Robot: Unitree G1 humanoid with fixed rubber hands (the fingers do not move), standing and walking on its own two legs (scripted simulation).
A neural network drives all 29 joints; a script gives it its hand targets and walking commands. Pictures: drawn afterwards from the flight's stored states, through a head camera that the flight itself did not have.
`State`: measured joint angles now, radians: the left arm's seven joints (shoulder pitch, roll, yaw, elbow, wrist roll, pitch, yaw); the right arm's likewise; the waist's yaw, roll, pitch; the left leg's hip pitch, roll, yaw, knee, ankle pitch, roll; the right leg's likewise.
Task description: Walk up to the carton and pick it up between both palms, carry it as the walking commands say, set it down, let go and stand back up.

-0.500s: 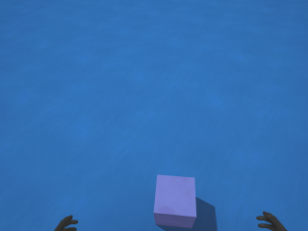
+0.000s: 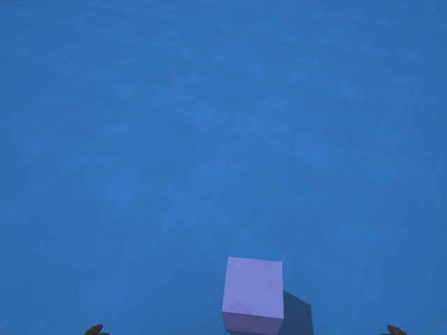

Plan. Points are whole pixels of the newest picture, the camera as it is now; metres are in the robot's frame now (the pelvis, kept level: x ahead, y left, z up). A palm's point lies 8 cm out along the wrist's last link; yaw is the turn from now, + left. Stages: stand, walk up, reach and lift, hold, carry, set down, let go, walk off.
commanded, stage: stand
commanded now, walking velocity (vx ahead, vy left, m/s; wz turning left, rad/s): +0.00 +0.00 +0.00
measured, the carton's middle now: (252, 296) +0.41 -0.05 -0.65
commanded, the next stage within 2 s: none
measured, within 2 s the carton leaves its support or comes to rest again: neither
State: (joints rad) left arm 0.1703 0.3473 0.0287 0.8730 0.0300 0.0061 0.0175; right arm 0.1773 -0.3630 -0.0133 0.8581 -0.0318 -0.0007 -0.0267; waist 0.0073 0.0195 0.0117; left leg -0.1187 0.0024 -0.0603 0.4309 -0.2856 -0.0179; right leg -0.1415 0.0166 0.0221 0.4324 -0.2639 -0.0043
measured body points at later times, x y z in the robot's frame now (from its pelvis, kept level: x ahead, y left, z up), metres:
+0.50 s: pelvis -0.02 +0.00 +0.00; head -0.02 +0.00 +0.45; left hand +0.08 +0.31 -0.11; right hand +0.08 -0.31 -0.11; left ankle -0.03 +0.13 -0.74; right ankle -0.02 -0.12 -0.74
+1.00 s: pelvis -0.02 +0.00 +0.01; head -0.02 +0.00 +0.46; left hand +0.07 +0.32 -0.11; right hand +0.07 -0.31 -0.11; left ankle -0.03 +0.13 -0.74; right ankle -0.02 -0.12 -0.74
